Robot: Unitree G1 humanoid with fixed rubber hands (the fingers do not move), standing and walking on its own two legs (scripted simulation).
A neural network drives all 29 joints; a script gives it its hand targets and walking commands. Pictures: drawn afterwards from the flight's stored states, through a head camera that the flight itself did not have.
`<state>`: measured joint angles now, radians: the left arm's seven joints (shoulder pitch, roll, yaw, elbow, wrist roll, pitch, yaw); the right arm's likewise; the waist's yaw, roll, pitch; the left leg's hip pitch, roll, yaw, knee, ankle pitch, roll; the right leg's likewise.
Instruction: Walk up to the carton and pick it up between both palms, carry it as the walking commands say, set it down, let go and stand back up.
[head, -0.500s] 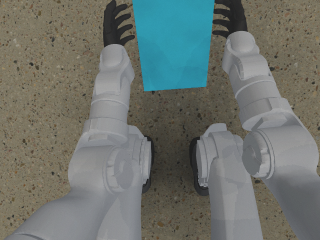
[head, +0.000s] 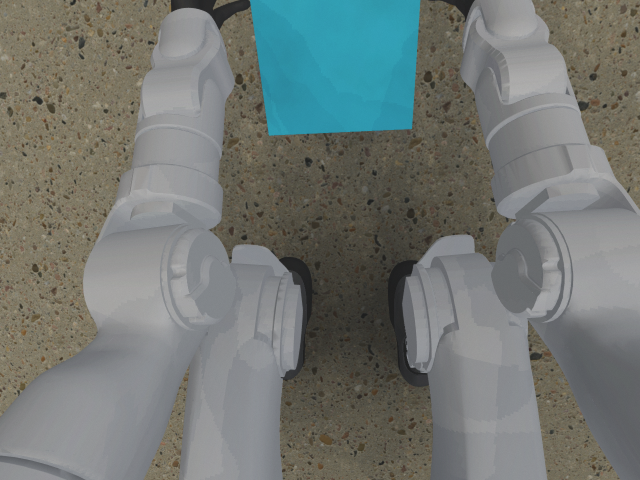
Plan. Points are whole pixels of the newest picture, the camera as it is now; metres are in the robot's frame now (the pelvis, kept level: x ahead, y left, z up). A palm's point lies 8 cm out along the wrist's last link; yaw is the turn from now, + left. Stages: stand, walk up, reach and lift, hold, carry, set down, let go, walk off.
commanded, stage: set down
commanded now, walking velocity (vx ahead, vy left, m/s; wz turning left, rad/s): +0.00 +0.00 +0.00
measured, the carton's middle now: (336, 13) +0.57 -0.01 -0.25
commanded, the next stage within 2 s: none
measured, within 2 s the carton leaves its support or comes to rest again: rests again in 1.90 s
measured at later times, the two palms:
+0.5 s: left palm (198, 8) +0.56 +0.12 -0.15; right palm out of the picture +0.55 -0.14 -0.16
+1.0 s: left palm (199, 4) +0.56 +0.12 -0.15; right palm out of the picture +0.56 -0.15 -0.17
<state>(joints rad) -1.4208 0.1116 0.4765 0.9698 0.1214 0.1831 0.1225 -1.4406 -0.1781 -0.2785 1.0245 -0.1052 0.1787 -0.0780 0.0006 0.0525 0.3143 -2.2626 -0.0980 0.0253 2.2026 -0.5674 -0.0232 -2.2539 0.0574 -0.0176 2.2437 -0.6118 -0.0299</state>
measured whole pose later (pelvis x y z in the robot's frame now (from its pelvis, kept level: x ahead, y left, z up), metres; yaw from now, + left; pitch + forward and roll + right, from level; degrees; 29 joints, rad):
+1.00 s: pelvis +0.02 +0.00 +0.00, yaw +1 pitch +40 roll +2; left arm -1.39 0.10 0.54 0.96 0.15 0.09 0.04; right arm -1.41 -0.15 -0.40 0.99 -0.23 0.12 0.01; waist -0.01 0.05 0.27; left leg -2.28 -0.10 0.03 2.20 -0.63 -0.02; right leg -2.27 0.06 -0.01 2.25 -0.68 -0.03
